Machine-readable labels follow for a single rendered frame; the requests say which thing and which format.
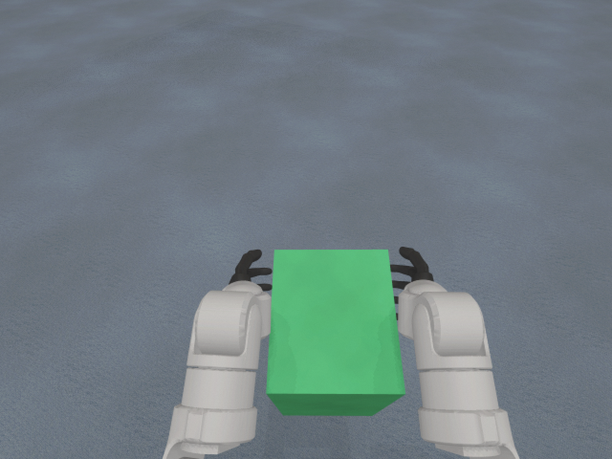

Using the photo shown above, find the right robot forearm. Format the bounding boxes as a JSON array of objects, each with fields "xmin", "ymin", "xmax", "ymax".
[{"xmin": 398, "ymin": 279, "xmax": 519, "ymax": 459}]

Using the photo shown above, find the robot right hand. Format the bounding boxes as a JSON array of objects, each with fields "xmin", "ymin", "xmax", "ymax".
[{"xmin": 390, "ymin": 247, "xmax": 434, "ymax": 320}]

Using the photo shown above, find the carton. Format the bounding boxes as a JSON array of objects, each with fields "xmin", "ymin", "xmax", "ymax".
[{"xmin": 266, "ymin": 250, "xmax": 405, "ymax": 416}]

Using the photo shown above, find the left robot forearm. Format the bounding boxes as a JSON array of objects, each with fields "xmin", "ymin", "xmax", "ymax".
[{"xmin": 163, "ymin": 280, "xmax": 272, "ymax": 459}]

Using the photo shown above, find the robot left hand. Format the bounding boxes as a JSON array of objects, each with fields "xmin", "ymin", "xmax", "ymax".
[{"xmin": 229, "ymin": 250, "xmax": 273, "ymax": 291}]

